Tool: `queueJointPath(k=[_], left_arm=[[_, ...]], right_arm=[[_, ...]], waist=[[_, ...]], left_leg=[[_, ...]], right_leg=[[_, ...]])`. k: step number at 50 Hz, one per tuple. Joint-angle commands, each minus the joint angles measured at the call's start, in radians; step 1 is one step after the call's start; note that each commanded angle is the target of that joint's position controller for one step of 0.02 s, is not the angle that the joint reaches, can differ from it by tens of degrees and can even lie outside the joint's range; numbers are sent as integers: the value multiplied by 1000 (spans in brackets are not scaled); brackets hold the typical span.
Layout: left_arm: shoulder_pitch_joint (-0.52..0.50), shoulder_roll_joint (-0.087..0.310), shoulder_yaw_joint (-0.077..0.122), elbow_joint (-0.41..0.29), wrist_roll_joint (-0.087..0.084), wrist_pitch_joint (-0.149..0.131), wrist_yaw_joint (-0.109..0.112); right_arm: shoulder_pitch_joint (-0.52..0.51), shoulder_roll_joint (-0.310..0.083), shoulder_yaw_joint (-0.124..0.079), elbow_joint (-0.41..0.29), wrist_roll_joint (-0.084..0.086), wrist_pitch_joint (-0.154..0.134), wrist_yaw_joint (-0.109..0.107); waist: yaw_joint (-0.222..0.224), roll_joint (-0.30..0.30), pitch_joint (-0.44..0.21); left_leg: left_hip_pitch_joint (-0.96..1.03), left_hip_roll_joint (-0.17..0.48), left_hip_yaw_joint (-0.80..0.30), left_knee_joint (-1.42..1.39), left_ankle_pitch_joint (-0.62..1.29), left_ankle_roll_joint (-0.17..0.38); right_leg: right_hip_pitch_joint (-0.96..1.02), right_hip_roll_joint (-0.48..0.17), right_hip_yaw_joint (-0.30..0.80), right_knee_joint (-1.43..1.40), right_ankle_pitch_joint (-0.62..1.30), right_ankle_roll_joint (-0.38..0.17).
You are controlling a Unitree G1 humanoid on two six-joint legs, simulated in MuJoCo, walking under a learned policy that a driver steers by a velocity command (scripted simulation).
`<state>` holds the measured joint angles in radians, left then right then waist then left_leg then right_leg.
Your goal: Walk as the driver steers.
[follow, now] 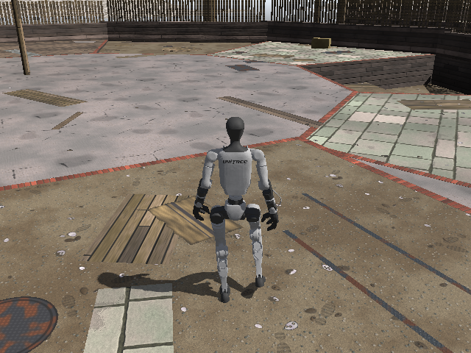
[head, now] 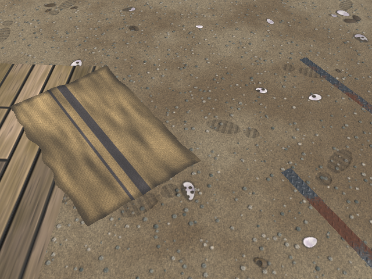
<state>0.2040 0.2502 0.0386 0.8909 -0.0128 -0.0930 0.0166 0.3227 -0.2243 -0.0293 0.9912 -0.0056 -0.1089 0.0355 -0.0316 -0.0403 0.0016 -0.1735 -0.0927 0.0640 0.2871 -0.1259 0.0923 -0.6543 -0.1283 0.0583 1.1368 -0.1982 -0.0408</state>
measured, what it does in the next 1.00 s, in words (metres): walks ahead, turning left: right foot, then left foot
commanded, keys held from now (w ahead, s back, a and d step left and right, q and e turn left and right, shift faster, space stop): w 0.14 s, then w+q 0.86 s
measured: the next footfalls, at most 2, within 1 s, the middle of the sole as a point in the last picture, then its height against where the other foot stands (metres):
right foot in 0.30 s outside the picture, level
left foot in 0.86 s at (148, 268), level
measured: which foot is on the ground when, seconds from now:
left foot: down 0.00-0.30, up 0.32-0.84, down 0.86-1.00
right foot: up 0.00-0.28, down 0.30-0.86, up 0.88-1.00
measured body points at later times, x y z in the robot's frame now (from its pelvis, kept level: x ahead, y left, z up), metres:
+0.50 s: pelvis +0.27 -0.07 +0.00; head +0.29 -0.09 +0.45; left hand +0.30 +0.20 -0.12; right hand +0.38 -0.34 -0.14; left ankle +0.25 +0.09 -0.65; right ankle +0.30 -0.17 -0.74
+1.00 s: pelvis +0.51 +0.05 -0.01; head +0.54 +0.07 +0.44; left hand +0.50 +0.35 -0.13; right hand +0.73 -0.15 -0.12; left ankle +0.53 +0.12 -0.74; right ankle +0.51 -0.13 -0.64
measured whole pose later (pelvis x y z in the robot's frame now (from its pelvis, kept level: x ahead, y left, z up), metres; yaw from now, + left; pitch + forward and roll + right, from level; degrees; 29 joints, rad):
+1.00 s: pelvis +0.51 +0.05 -0.01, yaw +26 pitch +1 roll +0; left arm 0.17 0.28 0.06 0.83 -0.01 -0.13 0.01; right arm 0.23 -0.26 -0.09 0.77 0.01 -0.05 0.03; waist -0.01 -0.02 0.05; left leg -0.34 -0.10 0.02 0.49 -0.17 0.11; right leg -0.47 -0.09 0.03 1.22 -0.36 -0.01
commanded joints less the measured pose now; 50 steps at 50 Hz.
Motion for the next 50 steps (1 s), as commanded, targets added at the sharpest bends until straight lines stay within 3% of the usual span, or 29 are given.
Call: queueJointPath(k=[1,5,9,12,13,14,15,16,17,18,20,21,24,30,34,37,40,41,42,43,44,45,46,47,48,50], left_arm=[[32,44,13,-43,12,5,7],[-126,29,7,-85,4,-7,-5],[-246,36,3,-128,-8,-15,-28],[-221,72,14,-139,-9,-33,-43],[-163,91,24,-126,-8,-39,-42],[-27,131,47,-86,-7,-43,-37],[173,209,72,-47,6,-48,-27],[284,314,98,-23,22,-37,-25],[293,216,74,-22,25,-36,-27],[199,149,53,-44,20,-39,-26],[47,81,30,-62,13,-37,-32],[19,61,25,-56,18,-39,-33],[30,74,34,-26,26,-44,-28],[64,122,51,0,30,-32,0],[123,148,59,17,17,-16,11],[148,164,67,28,3,2,10],[113,207,79,14,-7,19,14],[96,220,82,8,-9,28,16],[77,219,79,0,-13,32,17],[87,181,65,-28,10,24,16],[156,40,22,-90,20,-15,0],[38,127,36,-113,-18,-63,-16],[-28,140,40,-137,-45,-77,-21],[-27,131,38,-129,-27,-79,-13],[-18,144,49,-116,1,-68,-5],[12,141,58,-121,15,-38,-6]], right_arm=[[-37,-131,-21,-54,1,-17,-20],[42,-159,-25,-38,16,-4,-35],[116,-162,-28,-10,28,12,-37],[109,-181,-37,-12,30,29,-44],[90,-189,-40,-17,30,34,-45],[73,-172,-33,-27,23,37,-44],[52,-124,-14,-56,8,34,-41],[167,11,21,-74,14,13,-37],[170,-64,5,-57,42,-5,-35],[86,-150,-20,-80,61,-9,-37],[3,-134,-31,-98,45,7,-48],[13,-117,-38,-99,40,22,-48],[22,-63,-39,-114,41,56,-41],[-136,-57,-45,-193,29,64,-24],[-283,-44,-35,-255,25,61,3],[-345,-48,-35,-300,29,62,21],[-293,-90,-57,-319,30,67,29],[-194,-123,-76,-301,34,68,28],[-30,-181,-110,-258,36,69,18],[113,-283,-147,-224,33,77,-7],[48,-371,-151,-255,33,66,-10],[94,-282,-123,-261,19,56,-4],[65,-220,-107,-254,12,44,-3],[-14,-181,-94,-268,21,36,0],[-85,-141,-81,-284,22,34,-2],[-123,-137,-76,-304,16,31,-10]], waist=[[46,80,54],[-11,80,54],[-51,85,84],[-12,106,72],[27,117,44],[93,107,-33],[172,41,-190],[140,-230,-340],[153,-224,-383],[136,-138,-234],[80,-42,-88],[50,-64,-51],[19,-52,-5],[40,-18,48],[92,2,93],[100,-5,109],[39,-54,39],[-21,-64,-20],[-109,-40,-107],[-151,99,-189],[-18,324,-296],[-95,192,-350],[-82,157,-224],[-26,51,-135],[14,41,-101],[57,56,-73]], left_leg=[[-96,281,-212,-203,69,170],[-6,267,-166,-189,85,127],[92,303,-191,-135,54,120],[142,337,-246,-55,71,101],[136,329,-248,5,145,89],[104,277,-218,152,269,65],[-55,205,-160,443,188,27],[-451,41,-59,821,-237,-48],[-562,57,-203,1000,-427,-45],[-622,110,-217,1048,-352,-31],[-558,189,-183,970,-195,-37],[-508,215,-184,924,-150,-38],[-482,223,-167,895,-79,-42],[-568,216,-157,624,137,-57],[-581,210,-81,469,172,-41],[-584,196,-35,406,86,-15],[-404,109,55,386,-60,37],[-271,63,80,369,-88,62],[-28,15,79,291,-24,100],[275,163,-176,251,-23,161],[559,411,-795,89,-173,363],[565,433,-882,-25,-201,342],[476,403,-720,-10,-124,292],[304,354,-583,-4,-15,249],[172,311,-484,-11,72,217],[33,272,-428,-53,151,211]], right_leg=[[-32,-41,1,-139,153,28],[-8,2,-34,-423,301,35],[10,33,-41,-559,254,35],[101,59,-33,-641,148,11],[194,80,-49,-663,115,0],[377,100,-64,-684,98,-22],[675,-37,66,-655,107,-84],[1057,-291,470,-720,17,-223],[1049,-317,656,-821,-81,-248],[918,-288,495,-829,-63,-193],[662,-199,242,-895,57,-138],[586,-162,154,-932,86,-118],[509,-135,9,-979,226,-123],[554,-137,-143,-1011,276,-122],[638,-162,-210,-1002,274,-112],[730,-185,-244,-949,342,-96],[755,-184,-291,-775,772,-67],[740,-171,-306,-627,906,-55],[653,-129,-326,-406,881,-23],[372,-73,-323,-73,473,29],[-50,154,-170,284,-359,81],[-152,130,37,340,-350,49],[-209,85,29,301,-270,19],[-154,36,29,198,-188,12],[-71,3,27,109,-147,17],[28,-13,26,23,-105,38]])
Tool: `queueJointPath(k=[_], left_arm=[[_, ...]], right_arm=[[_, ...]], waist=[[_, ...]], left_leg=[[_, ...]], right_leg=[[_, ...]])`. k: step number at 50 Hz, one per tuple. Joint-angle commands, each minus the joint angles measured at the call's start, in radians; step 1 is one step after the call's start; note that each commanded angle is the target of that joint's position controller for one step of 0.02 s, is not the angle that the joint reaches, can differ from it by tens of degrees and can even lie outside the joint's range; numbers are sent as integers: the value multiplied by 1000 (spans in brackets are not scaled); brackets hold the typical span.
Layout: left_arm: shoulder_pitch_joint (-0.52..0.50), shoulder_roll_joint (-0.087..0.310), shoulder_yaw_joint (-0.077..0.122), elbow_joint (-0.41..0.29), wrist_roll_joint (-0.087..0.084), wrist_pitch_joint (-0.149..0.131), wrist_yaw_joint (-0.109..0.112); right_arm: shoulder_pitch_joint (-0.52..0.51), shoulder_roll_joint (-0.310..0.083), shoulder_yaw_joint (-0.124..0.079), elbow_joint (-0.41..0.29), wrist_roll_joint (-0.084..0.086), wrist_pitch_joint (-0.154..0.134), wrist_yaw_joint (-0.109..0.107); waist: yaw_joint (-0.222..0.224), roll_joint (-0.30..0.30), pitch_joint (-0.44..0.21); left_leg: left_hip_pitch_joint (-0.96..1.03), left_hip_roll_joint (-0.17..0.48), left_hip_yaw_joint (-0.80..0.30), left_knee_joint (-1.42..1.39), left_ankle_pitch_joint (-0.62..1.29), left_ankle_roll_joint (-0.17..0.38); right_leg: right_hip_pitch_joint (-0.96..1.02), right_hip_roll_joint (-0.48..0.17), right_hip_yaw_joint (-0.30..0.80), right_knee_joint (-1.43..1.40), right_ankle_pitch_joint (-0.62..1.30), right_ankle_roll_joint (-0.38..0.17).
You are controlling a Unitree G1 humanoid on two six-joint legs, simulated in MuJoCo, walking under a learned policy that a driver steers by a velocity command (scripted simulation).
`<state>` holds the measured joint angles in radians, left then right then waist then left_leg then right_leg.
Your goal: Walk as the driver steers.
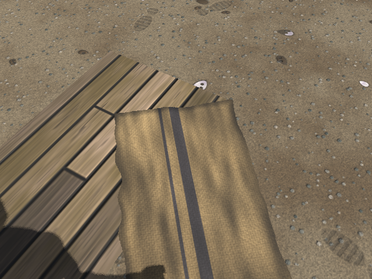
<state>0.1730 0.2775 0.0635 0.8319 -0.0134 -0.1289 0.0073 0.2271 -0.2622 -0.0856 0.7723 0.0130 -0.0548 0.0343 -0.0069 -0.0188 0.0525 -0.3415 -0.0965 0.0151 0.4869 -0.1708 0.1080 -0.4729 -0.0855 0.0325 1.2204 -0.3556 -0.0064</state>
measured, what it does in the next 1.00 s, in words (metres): walks ahead, turning left: right foot, then left foot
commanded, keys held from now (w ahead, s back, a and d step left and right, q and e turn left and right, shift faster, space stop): w+q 0.52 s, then w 0.28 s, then e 0.20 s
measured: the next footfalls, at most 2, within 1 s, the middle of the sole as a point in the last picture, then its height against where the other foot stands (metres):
right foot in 0.36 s outside the picture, level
left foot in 0.86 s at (123, 254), level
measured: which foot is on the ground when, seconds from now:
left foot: down 0.00-0.36, up 0.38-0.84, down 0.86-1.00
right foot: up 0.00-0.34, down 0.36-0.88, up 0.90-1.00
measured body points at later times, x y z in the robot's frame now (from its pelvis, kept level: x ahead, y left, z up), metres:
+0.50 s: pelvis +0.28 -0.04 +0.00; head +0.30 -0.03 +0.45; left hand +0.35 +0.26 -0.09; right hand +0.44 -0.28 -0.11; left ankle +0.16 +0.07 -0.64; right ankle +0.35 -0.13 -0.73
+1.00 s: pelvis +0.48 +0.10 +0.00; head +0.51 +0.14 +0.45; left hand +0.42 +0.38 -0.14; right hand +0.74 -0.06 -0.08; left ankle +0.50 +0.21 -0.73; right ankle +0.47 -0.08 -0.65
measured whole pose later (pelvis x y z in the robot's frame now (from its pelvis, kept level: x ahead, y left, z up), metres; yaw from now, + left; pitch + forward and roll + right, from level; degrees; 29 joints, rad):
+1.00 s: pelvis +0.48 +0.10 +0.00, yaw +21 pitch +2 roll -1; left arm 0.28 0.30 0.06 0.88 -0.03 -0.05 0.00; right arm 0.13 -0.24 -0.04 0.67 -0.01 -0.06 0.02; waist 0.03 -0.03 0.05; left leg -0.37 0.02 0.08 0.49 -0.16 0.04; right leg -0.44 -0.05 0.04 1.13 -0.49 0.04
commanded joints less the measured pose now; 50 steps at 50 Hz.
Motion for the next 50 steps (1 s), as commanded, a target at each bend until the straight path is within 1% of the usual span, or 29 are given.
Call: queueJointPath(k=[1,5,8,11,14,16,17,18,19,20,21,22,23,24,26,28,34,37,40,41,42,43,44,45,46,47,48,49,50], left_arm=[[38,98,31,-70,22,9,3],[-106,65,19,-126,31,21,8],[-208,45,8,-157,20,13,-4],[-274,59,9,-190,9,3,-19],[-275,91,19,-206,6,-13,-33],[-186,113,31,-189,5,-23,-31],[-82,140,46,-166,14,-28,-25],[79,195,62,-151,30,-29,-16],[189,262,80,-118,41,-15,-17],[179,175,60,-125,16,-9,-23],[133,109,43,-140,11,0,-18],[81,94,33,-146,19,10,-16],[47,78,27,-138,23,15,-17],[31,67,21,-133,29,14,-16],[29,70,25,-118,22,6,-19],[54,97,33,-93,19,-3,-22],[92,145,40,-45,2,13,-20],[154,173,44,-15,-12,27,-20],[174,197,47,12,-23,46,-18],[161,200,45,18,-25,54,-16],[157,190,37,24,-28,61,-13],[163,155,21,15,-14,57,-9],[211,43,-20,-29,21,42,-16],[275,72,-17,9,3,31,-15],[222,154,11,10,-28,37,-14],[170,136,9,-5,-31,46,-12],[151,119,11,1,-19,61,-3],[157,116,17,6,-10,82,3],[185,99,18,16,-8,103,7]], right_arm=[[-16,-113,-23,-83,0,-26,-14],[60,-153,-33,-68,6,-25,-40],[103,-150,-31,-61,11,-16,-47],[146,-154,-32,-47,15,-10,-49],[157,-151,-32,-46,16,1,-57],[128,-150,-33,-57,14,8,-60],[106,-124,-23,-71,11,7,-58],[86,-73,-2,-97,-4,2,-52],[235,-13,16,-118,23,-6,-52],[249,-107,5,-97,33,-8,-54],[149,-169,-12,-103,29,-1,-53],[89,-164,-13,-116,17,4,-53],[52,-149,-15,-130,6,5,-50],[57,-131,-17,-133,9,9,-43],[69,-89,-11,-138,20,22,-37],[36,-65,-3,-156,11,26,-38],[-120,-37,22,-183,2,0,-14],[-214,-38,28,-211,9,-8,1],[-234,-69,19,-231,9,-11,8],[-187,-87,8,-220,0,-15,6],[-57,-123,-13,-180,-12,-19,0],[81,-184,-36,-145,-29,-21,-11],[181,-286,-49,-141,-65,-16,-29],[195,-251,-39,-143,-53,-9,-27],[146,-192,-21,-141,-42,-7,-21],[84,-147,-7,-135,-27,-11,-18],[20,-113,2,-128,-18,-15,-14],[-28,-92,6,-124,-17,-19,-13],[-62,-92,4,-118,-28,-24,-13]], waist=[[37,32,-113],[-3,53,-67],[-46,95,-52],[-72,113,-45],[-61,127,-53],[-8,162,-76],[46,154,-139],[117,69,-276],[64,-271,-419],[71,-242,-374],[94,-128,-236],[78,-48,-153],[57,-35,-90],[31,-61,-70],[16,-89,-59],[16,-65,-48],[53,-42,-27],[86,-51,-3],[65,-79,3],[24,-84,-20],[-48,-69,-100],[-104,-42,-213],[-95,199,-372],[-96,254,-525],[-97,166,-405],[-62,147,-291],[-27,108,-219],[6,127,-178],[34,133,-166]], left_leg=[[163,267,-353,-263,244,201],[117,215,-279,-271,271,171],[107,182,-266,-252,167,127],[149,207,-325,-210,124,114],[234,238,-413,-125,117,102],[241,229,-443,-53,186,81],[207,178,-415,56,251,51],[75,119,-337,323,154,12],[-295,-22,-211,648,-341,-60],[-438,54,-229,806,-409,-71],[-477,93,-215,852,-315,-79],[-446,130,-175,838,-237,-85],[-420,157,-168,790,-188,-88],[-374,185,-163,757,-160,-85],[-341,202,-132,714,-139,-87],[-359,206,-134,640,-102,-94],[-318,195,-64,279,143,-93],[-278,176,-18,168,139,-85],[-237,150,3,91,33,-47],[-136,120,20,38,31,-28],[62,81,46,-30,110,-3],[327,156,-25,1,305,29],[723,469,-404,38,632,165],[725,578,-592,-25,754,258],[605,525,-413,-24,814,221],[504,464,-281,-37,768,172],[388,416,-209,-82,676,135],[272,388,-152,-132,627,116],[177,375,-103,-176,618,115]], right_leg=[[-143,-51,39,-101,70,20],[-175,-7,18,-366,280,61],[-119,43,13,-581,431,55],[-87,70,22,-674,445,44],[-54,86,40,-740,352,19],[68,98,22,-781,293,-12],[237,78,25,-804,311,-44],[505,-80,166,-774,288,-112],[864,-312,608,-836,112,-275],[848,-350,745,-893,-89,-271],[720,-308,592,-912,-92,-224],[582,-264,454,-929,16,-194],[473,-223,362,-957,117,-184],[403,-190,283,-983,174,-170],[346,-164,180,-1030,239,-176],[334,-171,131,-1058,317,-201],[372,-139,-27,-1073,415,-185],[410,-161,-35,-1060,392,-177],[488,-204,-28,-1005,483,-158],[487,-188,-38,-919,665,-139],[460,-139,-73,-757,830,-108],[318,-82,-100,-551,720,-58],[-68,60,-121,-154,113,24],[-131,115,60,40,-306,40],[-174,68,104,94,-277,40],[-215,27,68,44,-233,38],[-198,-4,50,-19,-168,45],[-129,-25,41,-57,-114,53],[-49,-14,23,-52,-56,63]])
